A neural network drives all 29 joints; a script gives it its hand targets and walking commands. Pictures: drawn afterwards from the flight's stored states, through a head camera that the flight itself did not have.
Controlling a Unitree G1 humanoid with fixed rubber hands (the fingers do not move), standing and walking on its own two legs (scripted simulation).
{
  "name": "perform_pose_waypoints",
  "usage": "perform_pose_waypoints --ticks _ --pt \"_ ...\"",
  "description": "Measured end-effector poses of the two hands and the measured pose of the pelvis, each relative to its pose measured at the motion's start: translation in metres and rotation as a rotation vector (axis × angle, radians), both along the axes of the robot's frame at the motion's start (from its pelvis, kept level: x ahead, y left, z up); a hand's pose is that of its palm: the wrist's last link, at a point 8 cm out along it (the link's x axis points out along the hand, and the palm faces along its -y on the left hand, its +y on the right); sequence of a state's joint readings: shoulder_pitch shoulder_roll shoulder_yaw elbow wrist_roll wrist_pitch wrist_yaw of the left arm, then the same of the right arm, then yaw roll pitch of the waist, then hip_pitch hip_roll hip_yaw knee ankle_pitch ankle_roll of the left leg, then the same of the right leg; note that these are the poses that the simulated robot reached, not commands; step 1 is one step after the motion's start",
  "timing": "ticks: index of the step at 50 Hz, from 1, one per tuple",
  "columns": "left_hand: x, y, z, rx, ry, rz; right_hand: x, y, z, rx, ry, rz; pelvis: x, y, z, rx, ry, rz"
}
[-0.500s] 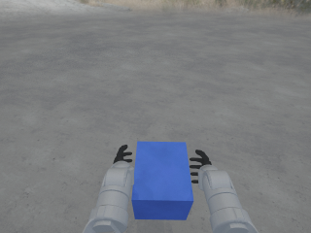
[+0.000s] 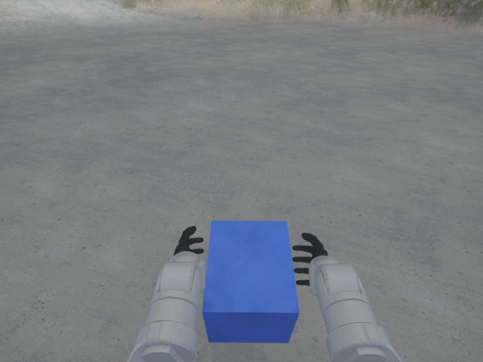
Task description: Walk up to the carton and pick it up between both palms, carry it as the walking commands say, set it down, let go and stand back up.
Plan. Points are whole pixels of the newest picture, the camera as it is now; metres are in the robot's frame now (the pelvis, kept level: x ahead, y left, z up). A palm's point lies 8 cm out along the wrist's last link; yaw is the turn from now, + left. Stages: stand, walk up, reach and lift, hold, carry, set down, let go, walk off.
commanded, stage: hold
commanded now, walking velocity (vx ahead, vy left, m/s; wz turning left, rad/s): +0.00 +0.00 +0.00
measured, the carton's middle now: (248, 280) +0.32 +0.01 -0.05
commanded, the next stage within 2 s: carry in 0.14 s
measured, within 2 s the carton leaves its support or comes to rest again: neither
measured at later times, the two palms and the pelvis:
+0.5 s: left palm (176, 260) +0.30 +0.14 +0.05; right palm (304, 254) +0.32 -0.09 +0.04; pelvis -0.04 -0.01 -0.02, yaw +11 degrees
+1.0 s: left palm (111, 305) +0.20 +0.22 +0.06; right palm (256, 267) +0.28 +0.00 +0.06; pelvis -0.09 -0.02 -0.01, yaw +20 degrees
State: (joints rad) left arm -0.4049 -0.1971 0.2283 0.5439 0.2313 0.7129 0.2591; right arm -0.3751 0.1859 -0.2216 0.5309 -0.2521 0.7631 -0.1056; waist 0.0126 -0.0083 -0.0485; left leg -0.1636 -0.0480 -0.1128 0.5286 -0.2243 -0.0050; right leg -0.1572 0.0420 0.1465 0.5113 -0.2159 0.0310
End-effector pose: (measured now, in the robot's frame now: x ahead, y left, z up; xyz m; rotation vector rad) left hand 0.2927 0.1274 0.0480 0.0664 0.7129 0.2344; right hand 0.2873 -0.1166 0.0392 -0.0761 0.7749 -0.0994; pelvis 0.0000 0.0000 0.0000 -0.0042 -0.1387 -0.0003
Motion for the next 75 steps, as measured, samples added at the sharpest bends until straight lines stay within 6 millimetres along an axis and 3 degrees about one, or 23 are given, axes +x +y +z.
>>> perform_pose_waypoints --ticks 10,20,24,31,38,45,50,56,62,67,75 --pt "0.005 -0.007 0.004 0.023 -0.012 0.003 0.004 0.0 0.003 -0.039 -0.012 -0.073 -0.005 0.001 -0.003 -0.003 0.039 -0.007" --pt "0.0 -0.004 0.002 -0.016 0.01 0.148 0.016 0.005 -0.008 0.021 0.018 -0.041 -0.024 -0.017 -0.016 -0.026 0.14 0.106" --pt "0.0 0.01 0.005 -0.01 0.066 0.177 0.026 0.019 -0.001 0.007 0.072 -0.003 -0.034 -0.013 -0.021 -0.02 0.157 0.171" --pt "0.005 0.05 0.019 -0.016 0.099 0.234 0.05 0.062 0.02 -0.045 0.098 0.097 -0.054 -0.017 -0.025 -0.019 0.194 0.206" --pt "-0.022 0.075 0.035 -0.035 0.099 0.41 0.052 0.094 0.027 0.005 0.113 0.202 -0.064 -0.034 -0.017 -0.053 0.203 0.286" --pt "-0.059 0.087 0.025 -0.102 0.113 0.503 0.027 0.109 0.023 0.015 0.144 0.207 -0.075 -0.028 -0.012 -0.026 0.208 0.361" --pt "-0.088 0.094 0.016 -0.121 0.094 0.497 -0.007 0.115 0.016 0.042 0.134 0.156 -0.089 -0.02 -0.01 -0.049 0.194 0.344" --pt "-0.134 0.087 0.011 -0.096 0.107 0.533 -0.044 0.111 0.005 0.053 0.15 0.201 -0.108 -0.027 -0.01 -0.056 0.156 0.358" --pt "-0.17 0.076 0.012 -0.088 0.105 0.479 -0.075 0.096 0.014 0.035 0.133 0.29 -0.118 -0.036 -0.009 -0.049 0.144 0.366" --pt "-0.185 0.062 0.025 -0.072 0.086 0.443 -0.091 0.082 0.031 -0.002 0.097 0.303 -0.121 -0.042 -0.009 -0.041 0.133 0.364" --pt "-0.186 0.037 0.049 -0.035 0.081 0.418 -0.1 0.059 0.052 -0.034 0.075 0.255 -0.121 -0.054 -0.009 -0.035 0.121 0.371"
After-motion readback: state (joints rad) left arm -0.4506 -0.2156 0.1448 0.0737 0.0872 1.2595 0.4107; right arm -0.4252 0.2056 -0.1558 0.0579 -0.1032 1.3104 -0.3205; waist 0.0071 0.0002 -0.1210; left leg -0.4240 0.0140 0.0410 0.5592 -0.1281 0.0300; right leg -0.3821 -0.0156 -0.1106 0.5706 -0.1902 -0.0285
